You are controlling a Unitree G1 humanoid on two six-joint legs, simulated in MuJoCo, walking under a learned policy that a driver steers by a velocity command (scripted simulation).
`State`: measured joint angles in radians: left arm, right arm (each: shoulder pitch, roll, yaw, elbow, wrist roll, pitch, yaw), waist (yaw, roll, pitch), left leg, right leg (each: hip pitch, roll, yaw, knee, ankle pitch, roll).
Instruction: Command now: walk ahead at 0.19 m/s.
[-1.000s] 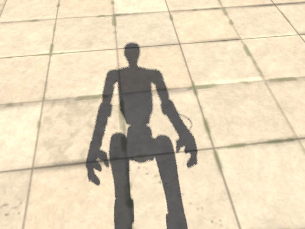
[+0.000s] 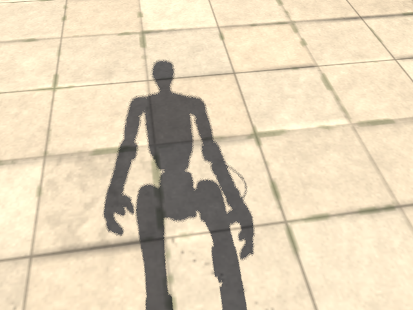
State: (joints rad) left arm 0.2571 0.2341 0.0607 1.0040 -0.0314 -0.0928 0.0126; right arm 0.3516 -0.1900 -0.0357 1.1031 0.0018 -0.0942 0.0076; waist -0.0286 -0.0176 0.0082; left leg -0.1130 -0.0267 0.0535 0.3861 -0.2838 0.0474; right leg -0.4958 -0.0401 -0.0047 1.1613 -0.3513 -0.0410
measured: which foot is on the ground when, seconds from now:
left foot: down 0.00-0.24, up 0.26-0.60, down 0.62-1.00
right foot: up 0.00-0.18, down 0.20-0.62, up 0.64-1.00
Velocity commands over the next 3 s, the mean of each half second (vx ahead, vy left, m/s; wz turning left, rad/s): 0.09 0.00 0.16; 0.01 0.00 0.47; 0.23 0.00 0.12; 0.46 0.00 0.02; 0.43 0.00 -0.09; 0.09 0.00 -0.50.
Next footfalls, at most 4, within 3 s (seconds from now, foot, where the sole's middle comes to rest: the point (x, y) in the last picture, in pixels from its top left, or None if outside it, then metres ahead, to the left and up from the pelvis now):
0.20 right None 0.21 -0.13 -0.78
0.62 left None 0.10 0.09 -0.78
1.12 right None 0.21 -0.11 -0.78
1.50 left None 0.23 0.20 -0.78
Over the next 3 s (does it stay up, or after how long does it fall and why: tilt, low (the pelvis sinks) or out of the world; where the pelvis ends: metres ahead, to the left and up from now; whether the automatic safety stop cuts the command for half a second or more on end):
stays up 0.75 0.27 -0.01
